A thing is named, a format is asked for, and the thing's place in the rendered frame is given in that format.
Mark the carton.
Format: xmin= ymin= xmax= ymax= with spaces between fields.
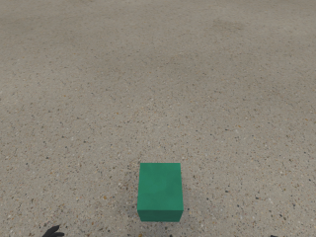
xmin=136 ymin=163 xmax=184 ymax=222

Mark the robot left hand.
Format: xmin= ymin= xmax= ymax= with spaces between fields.
xmin=42 ymin=225 xmax=65 ymax=237

